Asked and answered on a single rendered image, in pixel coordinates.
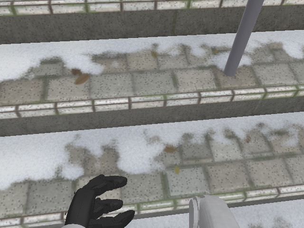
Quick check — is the right robot thigh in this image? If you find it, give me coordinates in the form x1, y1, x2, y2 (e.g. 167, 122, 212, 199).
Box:
189, 195, 240, 228

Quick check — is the left robot hand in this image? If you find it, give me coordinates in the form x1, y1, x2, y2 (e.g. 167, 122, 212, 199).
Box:
65, 174, 135, 228

